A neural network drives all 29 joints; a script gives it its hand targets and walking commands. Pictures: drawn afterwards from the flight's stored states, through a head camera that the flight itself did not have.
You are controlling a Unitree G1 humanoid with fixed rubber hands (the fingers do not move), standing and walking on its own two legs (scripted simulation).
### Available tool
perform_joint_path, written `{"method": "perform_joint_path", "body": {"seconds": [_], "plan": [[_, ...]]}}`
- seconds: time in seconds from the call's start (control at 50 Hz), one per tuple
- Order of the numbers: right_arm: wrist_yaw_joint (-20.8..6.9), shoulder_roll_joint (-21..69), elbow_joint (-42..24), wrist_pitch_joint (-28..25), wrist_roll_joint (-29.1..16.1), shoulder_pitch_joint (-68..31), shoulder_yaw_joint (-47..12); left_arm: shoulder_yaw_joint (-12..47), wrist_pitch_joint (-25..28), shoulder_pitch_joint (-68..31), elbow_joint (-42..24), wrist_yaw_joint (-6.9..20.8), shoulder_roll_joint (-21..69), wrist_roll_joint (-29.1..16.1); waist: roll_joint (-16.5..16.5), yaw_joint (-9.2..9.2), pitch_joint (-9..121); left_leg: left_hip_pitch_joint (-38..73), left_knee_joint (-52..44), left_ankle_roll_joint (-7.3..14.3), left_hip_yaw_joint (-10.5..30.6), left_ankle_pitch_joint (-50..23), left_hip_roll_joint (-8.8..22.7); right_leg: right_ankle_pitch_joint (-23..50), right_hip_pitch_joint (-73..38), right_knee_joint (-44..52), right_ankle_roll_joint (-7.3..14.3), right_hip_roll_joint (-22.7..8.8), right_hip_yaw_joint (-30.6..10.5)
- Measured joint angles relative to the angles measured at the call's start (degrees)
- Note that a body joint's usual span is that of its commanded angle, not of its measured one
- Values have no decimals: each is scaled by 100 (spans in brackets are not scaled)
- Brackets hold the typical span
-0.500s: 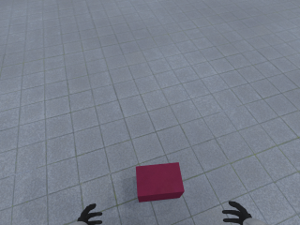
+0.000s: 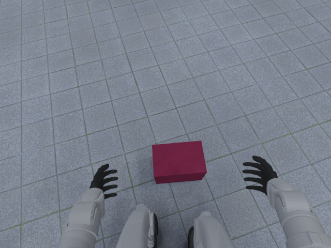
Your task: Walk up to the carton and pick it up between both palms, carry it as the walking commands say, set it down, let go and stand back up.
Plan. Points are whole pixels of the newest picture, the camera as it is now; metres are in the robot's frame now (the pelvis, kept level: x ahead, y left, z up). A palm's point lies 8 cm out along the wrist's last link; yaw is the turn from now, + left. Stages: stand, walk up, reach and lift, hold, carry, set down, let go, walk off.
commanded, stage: reach and lift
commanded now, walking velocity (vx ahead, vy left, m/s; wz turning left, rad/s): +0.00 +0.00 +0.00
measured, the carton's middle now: (177, 163) +0.48 -0.02 -0.60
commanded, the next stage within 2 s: none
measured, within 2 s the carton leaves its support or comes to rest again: neither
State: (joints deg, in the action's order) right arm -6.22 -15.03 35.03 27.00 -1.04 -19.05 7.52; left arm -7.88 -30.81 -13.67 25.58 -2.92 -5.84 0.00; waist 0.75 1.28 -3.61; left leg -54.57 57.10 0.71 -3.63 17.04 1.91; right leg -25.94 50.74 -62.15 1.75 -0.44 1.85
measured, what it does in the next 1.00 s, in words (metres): lowers itself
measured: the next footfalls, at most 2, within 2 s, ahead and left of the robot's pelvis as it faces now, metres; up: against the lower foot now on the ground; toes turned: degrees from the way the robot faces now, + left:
none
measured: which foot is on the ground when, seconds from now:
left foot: down 0.00-1.00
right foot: down 0.00-1.00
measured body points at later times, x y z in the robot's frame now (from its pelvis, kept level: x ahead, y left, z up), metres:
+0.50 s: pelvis -0.01 +0.00 -0.03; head +0.24 +0.00 +0.34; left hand +0.42 +0.21 -0.14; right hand +0.47 -0.23 -0.13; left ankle +0.11 +0.12 -0.66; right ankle +0.04 -0.10 -0.66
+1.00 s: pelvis -0.01 +0.01 -0.07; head +0.29 -0.01 +0.27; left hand +0.49 +0.21 -0.18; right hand +0.52 -0.24 -0.17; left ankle +0.11 +0.12 -0.66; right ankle +0.04 -0.10 -0.66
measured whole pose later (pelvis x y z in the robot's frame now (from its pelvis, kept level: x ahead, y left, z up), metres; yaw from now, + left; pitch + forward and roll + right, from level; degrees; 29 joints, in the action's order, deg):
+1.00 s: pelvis -0.01 +0.01 -0.07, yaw -1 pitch +47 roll +0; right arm -8.8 -25.2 60.0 5.8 -0.9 -64.9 16.2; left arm -21.8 -8.9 -56.6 44.8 -4.6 -8.9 -0.1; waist -0.6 2.7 7.0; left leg -97.7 65.0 1.5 -3.9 14.4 2.6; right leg -23.5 94.5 -70.9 1.2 0.1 1.1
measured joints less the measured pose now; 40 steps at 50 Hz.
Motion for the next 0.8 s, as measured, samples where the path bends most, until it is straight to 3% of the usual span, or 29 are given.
{"method": "perform_joint_path", "body": {"seconds": [0.3, 0.56, 0.8], "plan": [[111, -358, 1492, -720, -131, -2509, 286, -496, 787, -2320, 1233, -192, -229, -209, -43, 92, 65, -1497, 272, -26, 77, -223, 34, 178, 1526, -339, 45, 46, 49], [-17, -833, 2219, -1776, -297, -3696, 402, -778, 1864, -3366, 1716, -263, -395, -247, -33, 103, 555, -2812, 413, 8, 47, -249, 72, 244, 2843, -444, -4, 77, 9], [-154, -1037, 2495, -2056, -122, -4599, 664, -1095, 2110, -4309, 1935, -256, -374, -184, -114, 168, 800, -3643, 407, 74, -24, -347, 64, 353, 3705, -459, -63, 67, -64]]}}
